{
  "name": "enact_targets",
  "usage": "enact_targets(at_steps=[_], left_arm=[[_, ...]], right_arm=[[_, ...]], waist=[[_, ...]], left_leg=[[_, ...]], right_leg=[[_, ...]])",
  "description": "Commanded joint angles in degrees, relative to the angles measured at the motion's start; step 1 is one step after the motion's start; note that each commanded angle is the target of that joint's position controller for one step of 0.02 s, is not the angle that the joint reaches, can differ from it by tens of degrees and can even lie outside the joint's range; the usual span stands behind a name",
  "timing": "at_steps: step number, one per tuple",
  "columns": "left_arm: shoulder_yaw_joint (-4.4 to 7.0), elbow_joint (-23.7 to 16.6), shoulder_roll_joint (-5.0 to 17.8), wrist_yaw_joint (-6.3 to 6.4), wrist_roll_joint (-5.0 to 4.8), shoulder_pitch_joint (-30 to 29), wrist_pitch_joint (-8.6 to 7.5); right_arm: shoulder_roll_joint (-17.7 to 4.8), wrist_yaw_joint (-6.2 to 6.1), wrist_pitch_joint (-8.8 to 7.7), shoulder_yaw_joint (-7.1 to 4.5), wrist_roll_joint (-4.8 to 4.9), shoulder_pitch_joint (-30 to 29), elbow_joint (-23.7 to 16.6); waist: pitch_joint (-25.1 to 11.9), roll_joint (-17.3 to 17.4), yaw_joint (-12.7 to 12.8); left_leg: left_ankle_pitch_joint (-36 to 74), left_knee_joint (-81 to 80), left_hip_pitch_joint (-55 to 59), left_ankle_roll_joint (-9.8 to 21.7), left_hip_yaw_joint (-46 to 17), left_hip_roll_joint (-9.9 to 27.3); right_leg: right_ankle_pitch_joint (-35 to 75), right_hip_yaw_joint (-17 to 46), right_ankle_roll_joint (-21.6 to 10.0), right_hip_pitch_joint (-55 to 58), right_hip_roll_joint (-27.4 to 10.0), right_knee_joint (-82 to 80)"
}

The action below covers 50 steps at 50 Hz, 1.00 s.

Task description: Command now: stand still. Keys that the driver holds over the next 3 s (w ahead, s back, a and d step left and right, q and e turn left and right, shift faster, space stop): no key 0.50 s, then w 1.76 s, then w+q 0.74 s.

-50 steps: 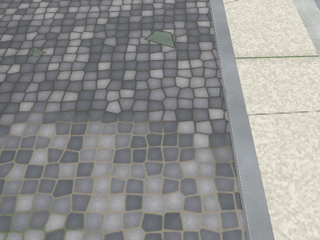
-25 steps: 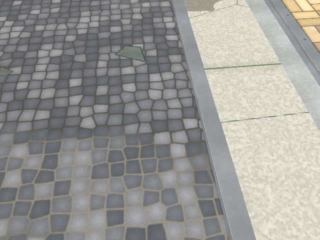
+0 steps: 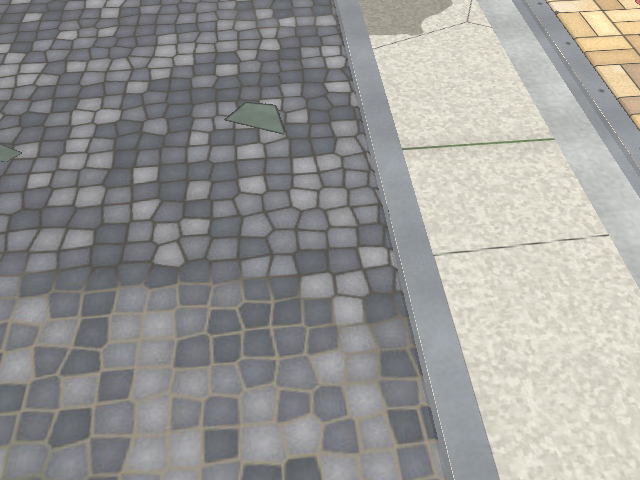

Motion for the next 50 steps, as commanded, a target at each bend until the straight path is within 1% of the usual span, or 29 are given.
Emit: enact_targets(at_steps=[1, 12, 25, 26, 27, 28, 29, 30, 31, 32, 33, 34, 35, 36, 37, 38, 39, 40, 41, 42, 43, 44, 45, 46, 48, 49, 50], left_arm=[[1.27, -1.2, 6.3, 0.25, -0.08, 1.1, -0.54], [0.78, 2.7, 6.0, 0.62, -0.23, 2.8, -0.47], [0.16, 5.8, 5.0, 0.94, -0.32, 5.3, -0.42], [0.02, 6.5, 4.4, 1.02, -0.32, 6.3, -0.33], [0.27, 6.7, 5.1, 1.22, -0.64, 6.6, -0.12], [0.75, 6.4, 6.7, 1.43, -0.99, 6.5, 0.01], [1.04, 6.0, 7.6, 1.52, -1.20, 6.8, -0.09], [1.37, 6.0, 8.6, 1.46, -1.46, 7.9, -0.50], [1.92, 6.1, 10.0, 1.33, -1.78, 9.4, -1.07], [2.44, 6.1, 11.1, 1.21, -1.99, 9.7, -1.54], [2.51, 5.6, 10.9, 1.11, -2.06, 8.6, -1.84], [2.34, 4.7, 10.3, 0.93, -2.14, 6.1, -2.03], [2.07, 3.5, 9.5, 0.69, -2.43, 2.6, -2.05], [1.73, 2.3, 8.1, 0.54, -2.51, 0.2, -2.15], [0.81, 1.2, 4.6, 0.36, -2.07, -1.2, -2.74], [0.56, -1.4, 3.1, 0.74, -2.10, -1.6, -3.89], [1.09, -1.5, 5.4, 0.58, -3.03, -1.4, -4.85], [1.14, -0.9, 5.5, -0.08, -3.46, -0.3, -5.55], [1.21, 0.1, 5.1, -0.51, -3.03, 0.6, -6.04], [1.77, -0.1, 6.2, -0.72, -2.46, -0.8, -6.41], [2.27, -0.5, 7.0, -1.07, -1.95, -2.5, -6.54], [2.33, -0.7, 6.3, -1.52, -1.80, -3.1, -6.47], [2.15, -1.0, 5.1, -1.89, -1.70, -4.0, -6.25], [1.87, -1.8, 4.1, -2.11, -1.67, -5.8, -5.98], [1.02, -4.2, 2.2, -2.29, -1.66, -11.7, -5.75], [0.66, -5.3, 1.7, -2.43, -1.73, -14.4, -5.75], [0.51, -6.1, 1.9, -2.59, -1.87, -16.3, -5.71]], right_arm=[[-6.3, -0.34, -0.46, -1.12, 0.06, 0.3, -0.9], [-5.4, -0.54, -0.16, -0.63, 0.15, 1.4, 3.0], [-4.0, -0.52, -0.02, 0.04, 0.21, 2.7, 5.6], [-3.2, -0.53, 0.04, 0.28, 0.19, 3.7, 6.2], [-3.1, -0.61, 0.13, 0.28, 0.47, 3.9, 6.4], [-3.4, -0.69, 0.05, 0.15, 0.72, 3.6, 6.1], [-3.4, -0.63, -0.34, 0.14, 0.70, 2.8, 5.5], [-2.7, -0.36, -1.13, 0.33, 0.73, 1.7, 4.7], [-1.3, 0.14, -2.19, 0.65, 0.87, 1.1, 4.0], [-0.5, 0.72, -3.25, 0.84, 1.04, 1.1, 3.7], [-0.5, 1.30, -4.14, 0.79, 1.37, 1.5, 3.5], [-0.2, 1.78, -4.84, 0.80, 1.78, 3.2, 3.7], [0.1, 2.04, -5.32, 0.72, 2.03, 7.4, 5.1], [-1.0, 2.12, -5.54, 0.19, 1.71, 12.3, 7.1], [-5.4, 2.08, -5.74, -1.13, 1.26, 19.3, 8.9], [-13.3, 2.99, -6.25, -2.87, 1.15, 25.9, 9.7], [-9.4, 3.20, -6.99, -1.49, 0.08, 21.9, 8.5], [-6.2, 3.22, -7.45, -0.72, 0.35, 17.6, 6.8], [-5.2, 3.42, -7.59, -0.38, 0.61, 15.2, 5.7], [-4.4, 3.54, -7.39, -0.04, 0.82, 14.1, 5.1], [-2.6, 3.45, -6.96, 0.56, 0.62, 14.7, 5.1], [-1.7, 3.21, -6.49, 0.88, 0.37, 16.4, 5.4], [-1.9, 2.84, -6.10, 0.96, 0.24, 17.8, 5.6], [-2.6, 2.41, -5.73, 0.92, 0.16, 18.4, 5.5], [-4.4, 1.62, -5.20, 0.72, -0.04, 17.9, 4.6], [-5.3, 1.34, -5.07, 0.59, -0.05, 17.9, 4.2], [-6.1, 1.17, -5.04, 0.42, 0.02, 18.3, 4.1]], waist=[[-1.0, -0.6, 0.2], [-0.1, -0.4, 0.2], [0.7, -0.1, 0.3], [-0.6, -0.5, 0.3], [0.3, -1.2, 0.5], [2.0, -2.6, 0.7], [4.5, -3.8, 1.1], [6.3, -5.7, 1.8], [6.9, -8.9, 2.3], [7.2, -11.4, 2.3], [8.0, -11.2, 1.4], [8.6, -10.8, -0.4], [8.5, -9.9, -3.1], [7.8, -6.3, -5.0], [4.7, 5.1, -6.7], [1.8, 19.1, -7.8], [3.5, 12.2, -5.1], [6.3, 7.7, -3.0], [5.8, 5.8, -2.1], [5.9, 4.6, -1.8], [5.2, 5.0, -2.1], [4.1, 6.0, -2.3], [3.3, 6.0, -2.6], [3.3, 5.5, -2.8], [4.6, 4.5, -3.5], [5.1, 4.6, -4.0], [5.5, 5.2, -4.3]], left_leg=[[9.6, -2.8, 2.4, 0.9, 0.5, -0.1], [9.1, -3.2, 2.1, 1.3, 1.0, -0.5], [7.9, -3.3, 1.3, 1.7, 1.3, -1.0], [2.7, -3.2, 1.7, 1.8, 2.2, -1.8], [-5.6, -1.7, 0.4, 2.2, 3.7, -3.3], [-14.5, 0.5, -2.4, 2.8, 4.9, -4.6], [-19.2, 2.3, -6.0, 3.5, 5.0, -4.8], [-19.0, 5.1, -9.1, 4.0, 5.2, -4.6], [-14.8, 9.8, -11.3, 4.0, 6.4, -4.6], [-11.1, 14.4, -11.7, 4.4, 6.1, -3.4], [-10.6, 15.5, -10.9, 5.5, 5.0, -2.0], [-11.4, 11.8, -8.0, 6.7, 5.1, -1.5], [-10.3, 3.7, -0.4, 7.8, 5.5, -1.8], [-6.8, -2.3, 7.1, 7.7, 3.7, -2.1], [-11.3, -9.2, 14.8, 9.9, -10.3, 5.8], [-18.0, -18.8, 19.7, 17.5, -34.5, 18.2], [-19.4, -20.1, 17.4, 19.4, -40.1, 20.9], [-16.4, -19.3, 16.1, 17.9, -33.4, 19.2], [-12.5, -19.3, 16.2, 15.9, -26.4, 16.3], [-5.8, -19.6, 16.9, 14.4, -21.1, 14.6], [1.2, -20.0, 16.7, 12.9, -15.7, 12.3], [7.2, -20.0, 17.1, 12.3, -12.0, 10.7], [12.2, -19.9, 17.4, 12.5, -9.5, 10.0], [15.1, -20.1, 17.0, 12.8, -7.7, 9.7], [16.0, -21.4, 13.4, 13.2, -5.1, 9.1], [15.4, -22.1, 11.1, 13.2, -4.0, 8.7], [14.7, -22.8, 9.4, 13.2, -3.2, 8.6]], right_leg=[[10.7, 2.2, -0.8, -3.2, -2.7, -6.2], [9.9, 1.1, -0.4, -3.6, -2.0, -6.4], [8.3, 0.2, 0.0, -4.3, -1.6, -6.4], [2.3, -0.2, -0.2, -3.8, -1.2, -7.1], [-7.7, 0.1, -1.0, -4.7, -0.8, -7.6], [-18.1, 1.7, -2.5, -6.5, -1.5, -8.4], [-25.7, 4.7, -4.2, -8.4, -3.5, -10.2], [-29.9, 9.3, -6.1, -8.6, -6.6, -12.5], [-32.2, 15.3, -8.5, -7.4, -10.9, -15.5], [-32.4, 21.1, -10.9, -7.8, -15.1, -17.9], [-31.0, 23.3, -12.1, -9.7, -16.9, -18.7], [-28.7, 21.8, -11.5, -11.6, -16.4, -17.9], [-25.1, 17.4, -9.4, -15.3, -13.7, -15.2], [-18.2, 11.6, -6.9, -18.5, -9.3, -8.9], [-9.3, 1.7, -3.2, -24.1, -2.7, 8.0], [-12.9, -3.3, -1.3, -32.6, 2.2, 24.1], [-14.0, 2.2, -2.1, -36.2, -0.5, 35.0], [-8.8, 3.2, -3.4, -38.8, -3.2, 39.0], [-3.5, 2.3, -4.1, -39.0, -5.1, 38.8], [0.5, 1.2, -4.3, -39.7, -6.5, 36.6], [3.4, 0.1, -4.0, -38.0, -7.5, 33.9], [5.2, -1.3, -3.4, -36.6, -7.6, 31.8], [6.5, -2.6, -2.5, -36.1, -7.4, 29.8], [7.7, -3.5, -1.7, -36.0, -7.2, 26.9], [11.2, -4.7, -0.3, -33.7, -6.3, 17.9], [13.4, -5.5, 0.1, -31.2, -5.5, 13.5], [15.2, -6.2, 0.3, -28.7, -4.7, 10.2]])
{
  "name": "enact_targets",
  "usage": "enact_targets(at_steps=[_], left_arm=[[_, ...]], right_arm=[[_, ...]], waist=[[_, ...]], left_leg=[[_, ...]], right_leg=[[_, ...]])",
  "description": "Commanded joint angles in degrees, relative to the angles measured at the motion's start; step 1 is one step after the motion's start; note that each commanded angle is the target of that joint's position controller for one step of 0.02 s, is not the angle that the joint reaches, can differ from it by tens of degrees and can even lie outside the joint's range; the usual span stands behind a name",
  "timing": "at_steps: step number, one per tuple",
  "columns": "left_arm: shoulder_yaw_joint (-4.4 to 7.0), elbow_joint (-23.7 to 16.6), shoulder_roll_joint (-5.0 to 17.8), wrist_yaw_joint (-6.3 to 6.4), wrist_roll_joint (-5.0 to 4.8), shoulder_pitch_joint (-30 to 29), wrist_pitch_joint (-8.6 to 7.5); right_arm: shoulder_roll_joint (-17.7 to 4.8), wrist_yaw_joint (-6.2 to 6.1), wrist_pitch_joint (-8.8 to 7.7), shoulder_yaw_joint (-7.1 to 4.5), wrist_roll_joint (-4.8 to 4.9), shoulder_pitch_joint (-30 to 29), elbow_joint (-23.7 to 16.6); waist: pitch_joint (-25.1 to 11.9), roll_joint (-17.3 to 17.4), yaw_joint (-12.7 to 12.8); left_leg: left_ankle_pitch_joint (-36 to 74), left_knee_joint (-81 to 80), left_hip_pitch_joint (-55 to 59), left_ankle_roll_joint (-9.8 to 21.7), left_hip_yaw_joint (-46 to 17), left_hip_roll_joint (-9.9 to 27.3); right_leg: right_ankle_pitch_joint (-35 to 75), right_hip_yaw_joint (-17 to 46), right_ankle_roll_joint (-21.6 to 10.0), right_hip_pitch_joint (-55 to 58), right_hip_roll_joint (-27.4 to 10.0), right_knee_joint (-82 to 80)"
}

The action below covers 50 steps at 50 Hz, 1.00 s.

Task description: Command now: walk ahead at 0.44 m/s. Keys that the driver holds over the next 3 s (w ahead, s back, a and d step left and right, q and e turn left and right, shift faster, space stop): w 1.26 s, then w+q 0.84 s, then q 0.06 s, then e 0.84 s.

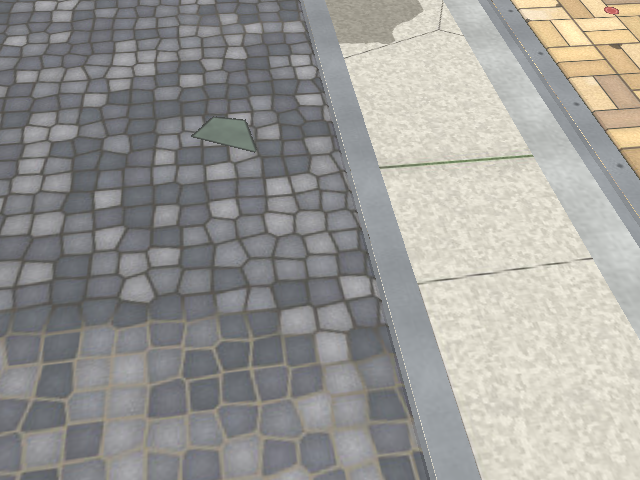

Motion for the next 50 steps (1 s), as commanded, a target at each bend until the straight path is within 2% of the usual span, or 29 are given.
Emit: enact_targets(at_steps=[1, 4, 6, 7, 8, 9, 10, 11, 12, 13, 14, 16, 17, 19, 23, 26, 30, 32, 34, 35, 36, 37, 38, 39, 40, 41, 43, 45, 50], left_arm=[[-0.97, -6.5, -0.1, -0.72, -0.19, -11.3, -0.66], [-0.79, -8.2, 1.7, -1.30, -0.47, -13.6, -0.70], [0.05, -8.2, 3.8, -1.58, -0.35, -11.4, -1.01], [0.88, -7.4, 5.4, -1.47, -0.29, -7.5, -1.05], [2.20, -4.8, 7.4, -1.15, -0.45, 1.0, -0.89], [3.44, -2.0, 9.8, -0.59, -0.59, 11.1, -0.52], [4.72, -0.3, 15.2, -0.18, 1.04, 19.5, -0.05], [3.65, 0.2, 12.7, -0.52, 0.96, 19.4, 0.07], [2.41, -0.3, 8.9, -0.75, 0.55, 13.4, -0.32], [1.71, -1.5, 6.5, -0.81, 0.58, 8.0, -0.60], [1.26, -2.0, 5.1, -1.17, 1.12, 4.1, -1.00], [0.56, -1.7, 2.7, -1.61, 1.87, 1.5, -1.49], [0.56, -1.0, 2.8, -1.64, 1.69, 2.2, -1.64], [0.75, 0.3, 4.2, -1.12, 1.52, 4.4, -1.94], [1.10, 1.7, 6.3, 0.61, 1.43, 8.9, -1.43], [1.22, 2.7, 7.4, 1.19, 0.85, 12.7, -1.06], [1.47, 4.8, 7.8, 1.42, 0.26, 17.5, 0.06], [1.84, 5.2, 8.3, 1.60, 0.24, 17.9, 0.81], [2.20, 4.7, 9.2, 1.66, 0.40, 16.4, 1.47], [2.04, 4.3, 8.9, 1.61, 0.66, 15.2, 1.88], [1.21, 3.4, 7.2, 1.62, 1.29, 15.2, 2.00], [-0.78, 2.4, 0.7, 0.98, 1.50, 21.9, 1.02], [-1.19, 3.3, 0.4, 0.72, 0.93, 21.7, -0.50], [0.50, 1.8, 6.7, 0.47, -0.79, 16.3, -1.59], [0.67, 0.5, 7.5, 0.61, -1.38, 12.0, -2.09], [0.88, 0.3, 7.0, 1.00, -0.66, 9.8, -2.00], [1.17, 0.8, 4.8, 1.31, 0.28, 11.4, -0.48], [1.01, 1.0, 2.7, 1.42, 0.49, 12.1, 0.70], [1.22, -2.6, 2.6, 1.29, 1.22, 1.9, 0.72]], right_arm=[[-10.9, -0.96, -0.15, -1.90, 0.21, 2.1, -2.2], [-11.3, -1.09, -0.15, -2.47, 1.17, 2.5, -1.9], [-12.1, -1.09, 0.24, -2.98, 1.07, 1.0, -2.4], [-12.8, -1.05, 0.60, -3.29, 0.77, 0.1, -2.8], [-12.6, -0.99, 1.12, -3.24, 0.34, -0.8, -3.3], [-12.0, -0.86, 1.34, -2.83, -0.19, -1.7, -4.4], [-5.3, -0.21, 0.58, -1.04, -0.51, 4.2, -5.7], [-3.3, 0.18, -1.14, -0.32, 0.61, 4.7, -5.0], [-8.6, 0.51, -2.45, -1.83, 2.35, -0.7, -6.9], [-10.5, 0.41, -3.07, -2.27, 3.17, -5.8, -8.4], [-10.1, -0.05, -3.06, -2.53, 2.72, -7.9, -8.8], [-8.3, -0.51, -1.49, -3.03, 1.61, -6.0, -8.3], [-7.1, -0.58, -0.79, -2.95, 1.42, -5.4, -8.3], [-7.4, -0.80, 0.00, -3.26, 1.00, -8.2, -9.7], [-7.8, -0.47, -0.41, -3.43, 0.31, -18.9, -13.7], [-6.5, 0.37, -0.98, -2.74, 0.66, -26.1, -15.7], [-7.1, 1.70, -1.28, -2.34, 1.27, -32.2, -18.4], [-8.2, 2.38, -1.58, -2.54, 1.33, -32.9, -19.4], [-10.3, 2.62, -1.81, -3.41, 1.40, -28.7, -18.9], [-12.3, 2.44, -1.83, -4.58, 1.37, -21.5, -16.9], [-15.6, 1.97, -1.75, -5.97, 1.08, -10.8, -14.0], [-21.5, 1.72, -1.38, -7.51, -0.17, -2.6, -12.3], [-18.1, 1.91, -1.15, -6.46, 0.30, -1.4, -11.8], [-14.5, 1.86, -1.30, -5.19, 0.64, -5.8, -12.3], [-12.7, 1.72, -1.34, -4.59, 0.53, -11.2, -13.7], [-11.0, 1.90, -1.44, -4.07, 0.18, -15.0, -14.2], [-9.1, 2.30, -1.81, -3.53, -0.46, -17.5, -14.1], [-10.0, 2.27, -2.13, -3.78, -0.22, -16.2, -13.1], [-11.9, 0.64, -1.53, -4.22, 0.10, -11.9, -10.9]], waist=[[8.1, 7.7, -0.6], [9.3, 7.8, 0.7], [6.7, 8.0, 3.4], [3.3, 9.0, 5.9], [-2.2, 9.1, 10.2], [-8.4, 8.1, 14.7], [-18.1, -5.2, 12.9], [-23.0, -12.7, 12.0], [-12.5, -9.4, 10.7], [-5.7, -4.9, 9.0], [-2.1, -0.5, 6.8], [-0.7, -2.2, 3.2], [-0.2, -2.3, 2.6], [2.0, -1.9, 2.3], [4.1, -0.4, 4.7], [4.4, -0.3, 7.2], [5.6, -0.1, 8.8], [5.0, -0.6, 8.0], [1.9, -2.4, 5.0], [-2.6, -2.5, 1.0], [-10.2, -1.1, -3.2], [-20.0, 11.0, -2.0], [-23.9, 15.7, -2.3], [-15.5, 12.2, -1.9], [-9.2, 8.6, -0.4], [-4.7, 5.0, 1.3], [-2.3, 6.2, 4.6], [-1.1, 5.8, 5.7], [2.0, 4.8, 3.8]], left_leg=[[15.8, -6.9, -6.6, 7.8, -6.9, 12.4], [19.1, -6.3, -3.4, 7.3, -6.2, 15.0], [31.3, -1.6, 0.4, 6.0, -5.0, 16.1], [42.6, 3.7, 1.3, 5.3, -3.9, 15.9], [50.7, 13.7, -0.2, 4.1, -2.2, 14.0], [45.7, 27.0, -8.7, 2.3, -1.1, 11.6], [20.2, 50.2, -29.9, -1.1, 1.1, 3.0], [-15.0, 63.4, -38.1, -1.3, -6.0, -2.3], [-13.1, 68.3, -43.8, 0.2, -8.1, 1.5], [-8.1, 67.2, -43.9, 1.2, -6.3, 4.7], [-3.4, 63.4, -41.2, 1.2, -5.2, 7.2], [0.4, 58.3, -34.5, 1.0, -5.4, 9.9], [0.5, 56.7, -33.4, 0.7, -4.9, 10.3], [3.2, 52.7, -35.8, -0.4, -4.0, 10.9], [16.1, 37.1, -42.2, -2.1, -3.1, 10.7], [23.1, 26.0, -38.9, -2.3, -0.4, 8.0], [21.1, 19.7, -41.0, -1.4, -1.0, 6.8], [16.7, 17.9, -40.9, 0.0, -1.1, 6.3], [12.2, 16.8, -33.3, 1.7, 0.7, 4.0], [12.1, 15.9, -23.4, 3.2, 2.5, 2.0], [13.2, 17.9, -6.9, 5.7, -0.6, 4.9], [5.7, 16.7, 18.0, 14.7, -25.2, 20.1], [0.0, 7.0, 22.2, 17.4, -42.9, 24.8], [-1.9, 5.8, 15.7, 14.0, -36.1, 22.7], [2.2, 4.6, 6.9, 12.2, -27.8, 20.8], [7.6, 2.5, -1.6, 11.3, -21.6, 18.4], [11.9, -1.2, -10.3, 10.1, -15.0, 15.0], [15.5, -3.4, -13.2, 11.1, -11.5, 14.2], [18.8, -5.6, -11.2, 10.3, -6.0, 12.7]], right_leg=[[5.7, -2.7, 1.0, -1.0, 2.1, -10.3], [7.0, -1.1, -0.9, 0.7, 2.1, -14.8], [5.2, -1.3, -2.8, 5.2, 3.3, -16.3], [4.0, -2.4, -3.9, 11.1, 5.0, -15.8], [3.4, -3.4, -5.4, 21.8, 6.7, -15.7], [2.4, 0.2, -7.5, 37.0, 3.6, -15.0], [-10.2, 24.9, -15.5, 58.7, -11.8, -18.0], [-17.8, 46.5, -19.2, 60.3, -18.4, -30.8], [-19.6, 41.1, -16.0, 51.7, -16.2, -32.9], [-14.6, 31.5, -14.1, 42.0, -14.3, -33.7], [-7.5, 24.5, -12.9, 33.2, -12.0, -35.4], [-1.8, 16.1, -11.7, 24.5, -8.1, -38.3], [-0.4, 14.3, -12.2, 22.5, -7.5, -39.6], [1.7, 11.3, -13.1, 20.4, -7.0, -41.7], [5.2, 7.9, -12.2, 23.7, -6.1, -42.8], [5.9, 4.9, -10.7, 25.2, -4.9, -42.8], [7.0, 5.3, -10.4, 34.3, -8.1, -39.7], [10.8, 5.9, -9.5, 39.0, -10.1, -36.7], [23.6, 5.3, -8.2, 40.8, -10.2, -30.9], [32.6, 3.4, -7.0, 39.6, -7.9, -22.2], [29.4, 1.2, -5.3, 31.9, -4.8, -8.7], [8.0, -2.1, -0.9, 7.9, 3.7, 14.8], [-25.2, 5.4, -0.6, -2.0, 8.3, 25.3], [-23.6, 8.2, -1.9, -7.4, 4.5, 29.8], [-18.2, 6.3, -2.6, -7.6, 1.2, 28.2], [-13.8, 5.1, -2.4, -5.5, -1.1, 24.2], [-9.3, 5.2, -1.9, 1.2, -3.6, 19.1], [-7.3, 4.4, -1.0, 1.9, -4.0, 16.2], [6.8, 3.4, 1.0, -4.3, -3.8, -0.2]])
Over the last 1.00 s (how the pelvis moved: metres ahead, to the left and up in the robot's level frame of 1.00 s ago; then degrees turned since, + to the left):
0.12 0.04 0.01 0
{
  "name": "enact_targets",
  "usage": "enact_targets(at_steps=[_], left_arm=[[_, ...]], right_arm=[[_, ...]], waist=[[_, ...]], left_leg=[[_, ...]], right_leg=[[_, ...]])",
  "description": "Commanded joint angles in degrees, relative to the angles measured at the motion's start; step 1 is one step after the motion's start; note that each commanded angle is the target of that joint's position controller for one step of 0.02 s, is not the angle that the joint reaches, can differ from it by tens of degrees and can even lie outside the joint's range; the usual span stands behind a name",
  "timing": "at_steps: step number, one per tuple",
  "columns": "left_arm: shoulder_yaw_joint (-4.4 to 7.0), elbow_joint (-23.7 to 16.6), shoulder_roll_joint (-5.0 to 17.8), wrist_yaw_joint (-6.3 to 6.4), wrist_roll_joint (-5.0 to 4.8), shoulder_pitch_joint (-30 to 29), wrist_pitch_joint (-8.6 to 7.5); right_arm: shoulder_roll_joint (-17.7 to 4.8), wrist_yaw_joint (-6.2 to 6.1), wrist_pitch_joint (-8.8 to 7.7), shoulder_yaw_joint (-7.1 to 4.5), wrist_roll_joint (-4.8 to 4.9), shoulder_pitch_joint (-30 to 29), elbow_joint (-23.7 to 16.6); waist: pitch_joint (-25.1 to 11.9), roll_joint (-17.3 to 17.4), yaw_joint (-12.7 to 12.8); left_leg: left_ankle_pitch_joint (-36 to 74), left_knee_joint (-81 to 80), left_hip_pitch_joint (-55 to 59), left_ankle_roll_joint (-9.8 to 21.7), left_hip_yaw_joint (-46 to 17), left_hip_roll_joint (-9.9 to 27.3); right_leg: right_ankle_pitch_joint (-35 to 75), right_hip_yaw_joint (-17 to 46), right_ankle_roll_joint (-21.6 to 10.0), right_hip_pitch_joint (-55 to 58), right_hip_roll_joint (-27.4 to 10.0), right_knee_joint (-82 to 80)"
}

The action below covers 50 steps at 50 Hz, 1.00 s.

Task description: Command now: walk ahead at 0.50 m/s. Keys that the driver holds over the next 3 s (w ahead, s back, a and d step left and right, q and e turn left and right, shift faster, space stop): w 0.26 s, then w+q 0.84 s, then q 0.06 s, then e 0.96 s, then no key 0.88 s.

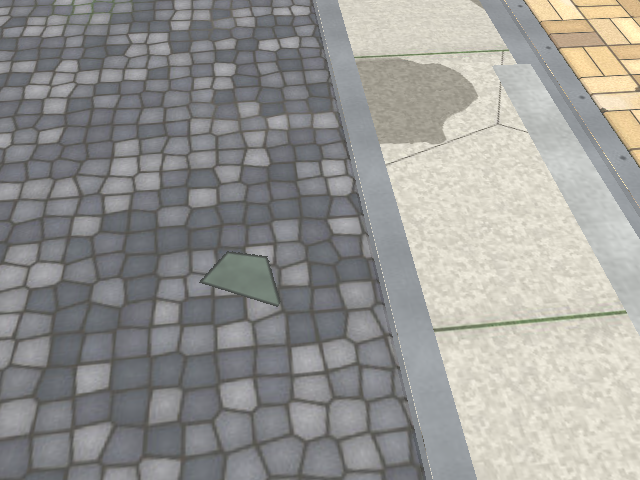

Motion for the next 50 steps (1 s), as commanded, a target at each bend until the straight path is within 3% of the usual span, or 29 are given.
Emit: enact_targets(at_steps=[1, 6, 9, 11, 12, 13, 14, 15, 16, 17, 18, 19, 21, 24, 27, 31, 35, 38, 40, 41, 42, 43, 44, 45, 46, 47, 48, 50], left_arm=[[0.29, -3.2, 1.6, -0.30, 0.18, -2.2, -0.52], [-0.37, -5.9, 1.2, -1.47, -0.45, -11.2, -1.08], [-0.27, -7.6, 2.2, -2.51, -0.62, -13.4, -1.65], [0.41, -7.1, 4.0, -2.83, -0.68, -10.3, -1.94], [1.28, -5.8, 5.4, -2.72, -0.59, -5.2, -2.01], [2.78, -2.6, 8.1, -2.33, -0.46, 4.5, -1.94], [3.97, -0.7, 12.6, -1.68, 0.35, 14.8, -1.81], [4.28, 0.3, 14.8, -2.03, 0.35, 16.9, -1.57], [2.70, -0.3, 8.9, -1.98, -0.06, 15.3, -1.77], [2.02, -1.2, 6.8, -1.68, -0.01, 10.5, -2.05], [1.51, -2.0, 5.4, -1.65, 0.29, 5.9, -2.30], [1.11, -2.1, 3.6, -1.74, 0.57, 3.2, -2.56], [0.82, -1.3, 2.2, -1.79, 1.39, 1.9, -2.96], [1.44, 0.0, 4.1, -1.09, 1.51, 3.1, -3.36], [1.71, 0.7, 5.0, -0.11, 1.65, 4.3, -3.06], [1.84, 1.0, 6.1, 0.78, 1.13, 6.1, -2.44], [2.29, 2.4, 7.1, 1.05, 0.32, 10.6, -0.75], [2.90, 1.6, 9.1, 1.40, -0.17, 9.1, 0.59], [3.33, 0.7, 10.7, 1.84, -0.34, 7.3, 1.48], [3.16, 0.1, 10.6, 1.91, -0.61, 5.9, 1.62], [2.26, -1.3, 8.2, 1.75, 0.68, 6.9, 0.93], [0.09, -4.3, 0.6, 0.72, 1.07, 10.4, -1.22], [0.91, -5.6, 5.6, -0.41, -1.08, 4.5, -3.91], [1.14, -7.0, 6.5, -0.85, -2.68, 0.8, -5.01], [1.13, -6.5, 5.9, -0.54, -1.92, 0.5, -5.30], [1.78, -5.8, 6.8, -0.08, -0.36, 0.7, -4.82], [2.11, -5.7, 7.0, -0.10, 0.10, 1.9, -3.93], [2.13, -6.3, 5.8, 0.02, 0.89, 2.2, -2.50]], right_arm=[[-8.7, -1.05, -0.52, -1.65, 0.35, -1.3, -2.8], [-9.6, -1.46, 0.24, -1.92, 1.06, 4.2, -0.1], [-10.1, -1.83, 1.20, -2.38, 1.30, 5.1, 1.0], [-10.9, -2.01, 1.77, -2.73, 1.33, 3.7, 0.8], [-11.1, -2.03, 2.11, -2.75, 1.30, 2.4, 0.5], [-9.7, -2.04, 2.38, -2.17, 0.98, 2.1, 0.1], [-7.3, -2.01, 2.31, -1.02, -0.11, 3.5, -1.3], [0.6, -1.32, 1.06, 1.08, 0.53, 10.8, -1.0], [-6.5, -1.22, -0.10, -0.50, 2.21, 6.3, -0.5], [-9.3, -1.22, -0.76, -1.40, 3.49, 1.1, -2.3], [-9.0, -1.69, -0.74, -1.49, 3.30, -1.2, -2.6], [-8.3, -2.05, -0.25, -1.92, 2.52, -2.1, -2.6], [-5.6, -1.93, 1.37, -2.01, 2.42, 0.5, -1.9], [-4.2, -1.95, 2.87, -2.14, 2.25, -1.5, -3.1], [-4.1, -1.56, 2.81, -2.34, 1.76, -5.4, -4.9], [-2.8, -0.16, 2.42, -1.53, 1.33, -13.0, -7.8], [-2.1, 1.35, 2.48, -0.94, 1.47, -19.4, -11.8], [-3.9, 2.47, 2.71, -1.69, 1.70, -18.7, -13.9], [-7.3, 2.55, 3.03, -3.50, 1.99, -10.4, -13.0], [-10.6, 1.92, 3.08, -5.36, 2.07, -1.2, -10.8], [-16.1, 0.44, 3.70, -7.15, 1.85, 6.0, -9.3], [-19.4, 0.37, 3.15, -7.24, 1.76, 2.3, -11.1], [-14.7, 0.70, 2.60, -5.65, 1.02, 4.2, -11.4], [-11.5, 0.65, 1.93, -4.87, 0.77, 2.3, -11.4], [-9.7, 0.83, 1.37, -4.35, 1.10, -1.7, -11.9], [-7.8, 0.71, 1.13, -3.75, 1.08, -5.2, -12.8], [-7.2, 0.44, 1.08, -3.34, 0.66, -6.8, -13.8], [-8.6, -0.15, 0.95, -3.59, 0.92, -6.4, -14.0]], waist=[[2.1, 5.6, 1.3], [4.3, 5.4, -1.7], [4.6, 5.7, -1.1], [2.3, 6.9, 1.4], [-0.9, 7.4, 4.5], [-6.9, 6.4, 8.6], [-15.6, -1.0, 11.2], [-22.1, -15.7, 7.1], [-18.4, -8.2, 9.4], [-10.5, -5.9, 8.5], [-6.6, -1.4, 6.5], [-3.4, -0.8, 5.0], [-2.2, -2.9, 2.5], [0.5, -1.3, 1.9], [2.0, -0.5, 2.5], [3.9, 0.5, 4.9], [5.7, 1.1, 6.9], [3.3, -1.3, 4.3], [-2.2, -3.4, -1.0], [-6.9, -2.1, -6.1], [-12.0, 6.6, -7.7], [-17.1, 17.7, -0.7], [-19.5, 10.5, -4.5], [-12.5, 8.1, -4.0], [-6.9, 2.1, -0.8], [-5.0, 1.5, 1.1], [-4.1, 2.3, 2.8], [-3.2, 2.6, 3.9]], left_leg=[[11.2, -8.3, -1.6, 7.7, -8.1, 14.3], [9.4, -7.2, 4.2, 7.1, -6.9, 15.8], [13.2, -3.6, 10.5, 6.3, -7.7, 18.7], [22.8, 0.7, 12.3, 5.2, -7.5, 19.2], [32.3, 6.8, 11.7, 4.2, -6.0, 17.8], [34.9, 18.0, 7.4, 2.5, -3.8, 14.6], [16.8, 37.0, -6.1, 0.5, -1.7, 10.4], [-23.3, 54.7, -27.8, -2.5, -4.8, -0.1], [-25.0, 61.0, -33.6, -1.4, -12.4, 2.6], [-19.5, 61.2, -36.5, -0.5, -11.6, 5.3], [-13.9, 58.6, -33.9, -0.6, -10.2, 8.5], [-10.5, 55.3, -31.7, -1.0, -10.1, 10.1], [-7.1, 52.7, -26.4, -1.2, -10.4, 11.9], [-2.3, 49.4, -30.0, -2.0, -10.7, 12.3], [6.2, 41.3, -33.9, -2.8, -11.0, 11.6], [13.8, 29.3, -32.6, -2.6, -5.6, 10.7], [9.9, 23.7, -36.4, -1.1, -2.4, 9.7], [2.2, 22.3, -30.7, 1.3, 1.8, 6.0], [-2.5, 22.4, -18.6, 4.0, 4.2, 1.7], [1.3, 17.7, -4.8, 6.3, 3.2, -0.2], [1.3, 16.2, 12.0, 9.9, -12.1, 9.0], [-6.4, 7.1, 27.7, 21.6, -47.1, 22.2], [-7.2, 2.2, 28.9, 20.2, -49.5, 22.9], [-3.7, 2.6, 23.4, 17.6, -40.1, 21.0], [2.6, 2.4, 14.1, 15.3, -32.5, 18.0], [7.6, 1.8, 7.4, 13.6, -27.6, 15.9], [10.5, 0.6, 2.7, 13.3, -25.5, 14.6], [14.6, -1.1, -2.2, 13.6, -23.4, 13.6]], right_leg=[[9.9, -0.4, 0.8, -0.6, -0.1, -10.0], [13.0, -2.0, 0.2, 0.2, 2.4, -20.6], [7.8, -1.5, -1.8, -0.8, 2.8, -23.4], [3.5, -2.9, -3.3, 5.2, 4.6, -24.5], [3.1, -4.8, -4.4, 13.1, 6.6, -25.4], [4.3, -5.0, -6.2, 26.7, 7.2, -25.1], [4.5, 8.7, -10.1, 45.3, -4.6, -23.9], [-7.4, 35.3, -18.4, 61.6, -16.0, -31.7], [-13.2, 35.6, -15.8, 58.3, -14.5, -35.2], [-10.4, 26.4, -12.9, 50.6, -13.1, -36.4], [-5.3, 19.7, -11.4, 42.5, -11.2, -38.2], [-1.9, 14.4, -10.4, 36.4, -9.2, -40.4], [1.3, 7.9, -9.5, 30.5, -7.1, -43.7], [7.3, 1.3, -10.0, 28.7, -6.8, -46.2], [10.8, -3.9, -9.3, 30.6, -6.1, -47.0], [12.4, -10.1, -7.9, 32.7, -5.4, -47.7], [18.6, -12.6, -7.6, 42.4, -8.2, -43.9], [39.1, -14.9, -6.2, 45.9, -9.2, -36.3], [53.4, -15.9, -4.8, 44.9, -8.7, -22.9], [49.0, -16.8, -3.0, 39.2, -6.4, -10.4], [23.9, -16.8, -0.4, 24.0, -3.0, 8.1], [-25.0, -7.8, 2.8, 0.1, 11.0, 27.8], [-25.0, 3.7, 0.9, -6.0, 8.7, 30.5], [-20.5, 3.4, -0.7, -8.8, 5.9, 27.8], [-16.2, 3.1, -1.0, -6.4, 3.2, 21.5], [-13.9, 2.8, -0.6, -2.4, 1.4, 16.2], [-12.4, 3.0, 0.0, 1.2, 0.5, 14.0], [-10.6, 2.0, 2.0, 3.4, 0.6, 9.1]])
Over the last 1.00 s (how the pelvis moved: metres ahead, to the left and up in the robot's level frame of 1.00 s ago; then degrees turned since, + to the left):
0.58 0.01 0.00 0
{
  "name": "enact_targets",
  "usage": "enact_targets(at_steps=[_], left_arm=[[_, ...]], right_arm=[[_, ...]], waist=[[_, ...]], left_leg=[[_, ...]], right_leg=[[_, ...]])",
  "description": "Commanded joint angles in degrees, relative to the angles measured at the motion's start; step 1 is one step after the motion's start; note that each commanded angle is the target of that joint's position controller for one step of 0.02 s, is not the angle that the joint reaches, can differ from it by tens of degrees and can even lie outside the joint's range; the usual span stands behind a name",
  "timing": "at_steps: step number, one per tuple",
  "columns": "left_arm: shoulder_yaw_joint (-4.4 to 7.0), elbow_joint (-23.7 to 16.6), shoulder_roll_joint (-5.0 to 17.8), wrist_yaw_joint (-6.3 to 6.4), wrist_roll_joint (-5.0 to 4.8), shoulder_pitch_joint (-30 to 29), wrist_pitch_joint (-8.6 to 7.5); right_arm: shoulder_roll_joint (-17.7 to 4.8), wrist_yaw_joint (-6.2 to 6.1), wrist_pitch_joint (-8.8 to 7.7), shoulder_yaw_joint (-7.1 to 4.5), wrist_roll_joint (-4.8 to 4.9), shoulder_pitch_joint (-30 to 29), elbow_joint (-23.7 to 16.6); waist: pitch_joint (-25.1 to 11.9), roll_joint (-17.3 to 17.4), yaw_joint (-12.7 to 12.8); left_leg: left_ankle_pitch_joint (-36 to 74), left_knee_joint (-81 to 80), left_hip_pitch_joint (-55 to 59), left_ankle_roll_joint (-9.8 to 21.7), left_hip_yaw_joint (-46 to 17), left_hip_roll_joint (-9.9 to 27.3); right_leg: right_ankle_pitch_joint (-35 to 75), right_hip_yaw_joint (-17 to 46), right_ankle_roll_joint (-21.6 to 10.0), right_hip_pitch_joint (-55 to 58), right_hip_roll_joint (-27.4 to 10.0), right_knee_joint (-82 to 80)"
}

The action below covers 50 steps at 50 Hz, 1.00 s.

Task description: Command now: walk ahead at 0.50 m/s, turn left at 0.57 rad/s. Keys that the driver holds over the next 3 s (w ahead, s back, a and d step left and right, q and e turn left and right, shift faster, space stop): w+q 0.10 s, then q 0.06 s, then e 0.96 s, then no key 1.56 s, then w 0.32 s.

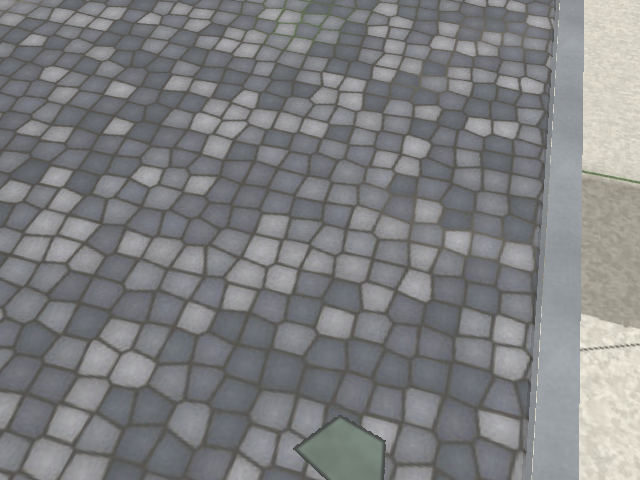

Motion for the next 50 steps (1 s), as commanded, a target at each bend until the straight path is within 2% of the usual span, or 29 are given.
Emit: enact_targets(at_steps=[1, 3, 5, 8, 10, 12, 14, 15, 16, 17, 18, 19, 20, 21, 22, 25, 28, 32, 35, 36, 37, 38, 39, 40, 41, 42, 45, 47, 50], left_arm=[[1.58, -3.3, 5.2, 0.37, 1.18, 1.8, 0.73], [1.23, -5.1, 4.4, 0.61, 1.39, -3.0, 1.06], [0.78, -6.3, 3.3, 0.36, 1.23, -7.1, 0.89], [0.47, -8.5, 3.0, -0.19, 0.92, -11.7, 0.45], [0.43, -8.6, 3.5, -0.97, 0.84, -11.2, 0.11], [0.60, -8.1, 4.5, -1.73, 1.34, -9.8, -0.49], [1.06, -6.2, 5.9, -2.03, 1.87, -4.3, -1.24], [1.52, -5.2, 8.0, -1.94, 2.54, -0.2, -1.60], [1.75, -4.9, 10.7, -2.00, 3.62, 4.4, -1.59], [1.12, -3.2, 8.5, -2.33, 2.98, 6.5, -0.58], [0.54, -3.5, 6.2, -2.68, 0.39, 6.1, 0.46], [0.51, -4.5, 6.2, -2.61, -0.59, 2.4, 1.43], [0.66, -5.6, 7.1, -2.40, -0.39, -0.1, 2.34], [0.97, -6.3, 8.3, -1.97, -0.07, -1.6, 3.11], [1.24, -6.5, 9.1, -1.55, 0.47, -2.3, 3.74], [1.80, -7.0, 8.9, -0.59, 0.87, -2.2, 5.18], [2.57, -7.8, 9.6, 0.43, 0.02, -2.0, 6.23], [2.90, -8.4, 9.5, 1.06, -0.31, -1.4, 7.50], [2.72, -8.9, 8.9, 1.62, -0.95, -1.2, 8.56], [2.09, -9.2, 7.0, 1.70, -0.86, 0.3, 8.65], [1.63, -11.2, 4.6, 1.56, -0.99, -0.2, 8.21], [2.71, -11.0, 8.3, 1.34, -0.17, 1.0, 7.38], [3.76, -9.5, 10.8, 1.10, -0.40, 3.4, 7.46], [4.07, -7.9, 10.7, 1.23, -0.60, 5.5, 8.18], [3.99, -7.1, 9.8, 1.57, -0.36, 6.6, 8.95], [3.63, -7.3, 8.4, 1.55, -0.35, 6.5, 9.48], [2.59, -10.6, 6.2, 1.03, -1.09, 1.7, 9.66], [2.03, -12.6, 5.5, 0.48, -0.99, -0.6, 9.56], [1.44, -14.3, 5.0, -0.54, -0.81, -1.4, 9.57]], right_arm=[[-8.1, -1.10, -1.35, -1.70, 0.08, -0.6, -4.6], [-9.5, -1.95, -1.17, -2.07, 0.21, 1.3, -4.3], [-9.4, -2.40, -0.73, -2.06, 0.44, 2.7, -4.1], [-9.8, -2.70, 0.30, -2.22, 0.41, 5.2, -3.3], [-8.3, -3.09, 0.79, -1.74, 0.37, 6.5, -2.6], [-6.6, -3.55, 0.95, -1.09, -0.14, 6.9, -2.0], [-6.5, -3.62, 0.88, -0.76, -0.63, 4.4, -2.3], [-5.8, -3.51, 0.67, -0.47, -1.08, 4.4, -2.9], [-4.1, -3.44, 0.23, 0.30, -2.05, 8.5, -3.4], [-2.9, -2.93, 0.19, 0.99, -1.23, 17.9, -1.2], [-7.7, -2.58, 0.71, 0.30, -1.06, 16.1, -1.0], [-9.2, -2.70, 1.56, -0.27, -0.40, 9.3, -2.4], [-9.4, -3.16, 2.41, -0.48, -0.49, 4.1, -3.7], [-9.4, -3.68, 3.18, -0.81, -0.82, 1.3, -4.8], [-8.3, -4.11, 3.71, -0.76, -0.83, 1.3, -5.1], [-4.8, -5.11, 3.69, -0.06, -0.88, 2.5, -4.7], [-4.9, -5.15, 3.53, 0.01, -0.69, 1.0, -4.9], [-5.4, -4.41, 2.84, -0.01, -0.55, -1.4, -5.9], [-6.2, -3.60, 1.71, -0.53, -0.39, 1.2, -5.2], [-9.5, -3.83, 1.64, -1.36, -1.17, 3.0, -5.4], [-14.6, -3.98, 2.21, -2.51, -3.05, 1.8, -5.8], [-12.8, -3.81, 2.02, -2.10, -4.69, -1.3, -7.3], [-9.6, -4.09, 1.75, -1.08, -4.09, -4.8, -8.8], [-7.9, -4.18, 1.61, -0.63, -2.83, -7.5, -9.4], [-7.2, -4.26, 1.57, -0.36, -1.78, -8.6, -9.6], [-6.9, -4.34, 1.68, -0.07, -1.44, -8.3, -9.5], [-7.6, -4.73, 2.55, -0.30, -1.78, -4.8, -8.6], [-8.9, -4.97, 3.10, -0.86, -1.73, -2.9, -8.2], [-11.3, -4.52, 3.53, -1.82, -1.38, -3.6, -8.5]], waist=[[-5.3, 1.2, 2.2], [-3.8, 2.1, 0.9], [-3.2, 3.7, -0.7], [-3.0, 5.8, -2.6], [-4.6, 6.9, -3.1], [-5.6, 7.3, -2.7], [-7.4, 7.8, 0.7], [-10.9, 5.6, 2.2], [-18.7, -2.4, 1.8], [-26.1, -14.5, -0.2], [-25.1, -10.2, 0.9], [-18.0, -6.2, 1.8], [-13.1, -2.5, 2.3], [-9.6, -0.8, 2.0], [-8.2, -1.8, 0.8], [-9.0, -7.0, 0.0], [-11.5, -7.5, 0.5], [-9.8, -8.4, 1.2], [-8.7, -7.9, -1.0], [-9.5, -3.4, -1.0], [-7.1, 12.7, 0.9], [-7.1, 15.6, 1.1], [-6.9, 11.0, 2.6], [-6.0, 8.0, 3.8], [-5.6, 7.2, 3.7], [-5.0, 7.3, 3.1], [-4.6, 9.1, 0.3], [-6.0, 10.0, -1.3], [-7.3, 11.0, -1.7]], left_leg=[[16.6, -12.4, 6.2, 11.1, -17.9, 15.7], [16.4, -12.7, 4.4, 10.0, -15.6, 13.9], [13.1, -11.9, 3.0, 7.7, -13.6, 11.5], [18.5, -8.0, 1.6, 4.4, -13.0, 9.9], [18.8, -4.9, 5.5, 3.4, -13.5, 11.3], [21.0, -1.1, 10.6, 2.8, -15.1, 13.4], [28.9, 5.6, 13.1, 1.2, -14.6, 12.9], [28.6, 12.9, 11.7, -0.9, -12.5, 9.7], [11.7, 26.9, 1.8, -3.9, -10.1, 5.4], [-26.4, 41.4, -8.6, -8.1, -7.4, 1.7], [-29.7, 44.5, -11.6, -9.2, -8.9, 3.7], [-26.6, 47.1, -15.9, -10.2, -8.1, 5.2], [-24.2, 46.9, -17.9, -10.4, -6.4, 5.6], [-22.1, 45.0, -17.9, -10.3, -5.8, 6.3], [-20.5, 41.2, -15.1, -9.9, -5.7, 6.8], [-18.7, 28.5, -8.9, -9.9, -3.5, 5.3], [-12.7, 21.9, -5.5, -10.1, -4.2, 4.6], [-9.5, 13.7, -2.9, -9.7, -4.6, 3.9], [-2.4, -0.5, 5.8, -7.4, -3.6, 4.7], [-3.3, -4.6, 11.4, -4.5, -9.7, 12.8], [-1.1, -9.2, 11.0, 2.9, -23.8, 24.3], [5.1, -10.3, 6.5, 7.9, -29.6, 30.2], [8.2, -9.1, 5.6, 7.4, -24.9, 28.0], [9.3, -7.8, 5.4, 4.7, -18.6, 24.2], [10.0, -6.8, 6.8, 3.2, -15.1, 22.1], [13.8, -6.3, 6.7, 3.4, -12.4, 21.4], [17.1, -6.3, 10.6, 4.8, -7.4, 20.3], [18.0, -5.7, 14.0, 5.7, -6.7, 21.7], [19.5, -5.2, 12.3, 6.0, -4.2, 23.1]], right_leg=[[4.7, 0.9, 2.2, -6.3, -2.1, -7.0], [11.4, 0.2, 3.7, -7.5, -0.9, -15.2], [19.3, -0.1, 3.9, -5.5, 1.0, -24.5], [26.4, -1.6, 3.3, -0.3, 5.0, -33.8], [29.1, -1.3, 2.2, 0.7, 5.2, -36.6], [27.8, -0.7, 0.3, 1.1, 4.8, -38.6], [27.8, -2.2, -2.5, 6.7, 5.3, -42.1], [41.5, -0.5, -4.5, 15.0, 2.7, -42.1], [63.5, 9.7, -10.5, 31.5, -6.3, -36.3], [69.1, 25.1, -20.8, 43.0, -17.3, -37.1], [53.8, 29.7, -20.7, 40.5, -16.0, -40.4], [39.8, 27.4, -18.5, 34.9, -13.6, -42.2], [31.1, 25.5, -16.9, 28.4, -11.6, -44.7], [25.6, 24.0, -15.8, 22.3, -10.3, -46.8], [22.1, 22.2, -14.5, 17.1, -8.4, -48.5], [19.9, 17.7, -12.7, 12.5, -3.9, -50.0], [13.0, 18.9, -12.3, 11.9, -3.4, -50.7], [5.3, 22.4, -11.2, 10.6, -2.8, -50.7], [3.3, 22.6, -7.9, 7.4, 0.1, -47.0], [-2.6, 19.6, -5.0, 2.3, 2.9, -40.9], [-10.1, 7.4, -1.8, -7.5, 11.8, -27.8], [-14.1, 5.1, 0.4, -8.0, 10.2, -13.3], [-11.2, 6.0, 1.3, -7.2, 8.8, -6.0], [-8.1, 5.1, 2.3, -7.2, 8.4, -2.6], [-5.2, 4.6, 3.4, -8.5, 7.9, 0.8], [-3.9, 3.9, 4.5, -9.2, 7.6, 3.7], [-0.6, 0.5, 6.5, -10.7, 5.8, -1.6], [-0.8, -0.4, 7.1, -9.5, 4.3, -7.5], [-2.2, -3.3, 6.1, -2.1, 3.1, -15.9]])
Over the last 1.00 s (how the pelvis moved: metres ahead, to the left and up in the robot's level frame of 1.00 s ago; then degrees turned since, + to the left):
0.56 0.03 -0.01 21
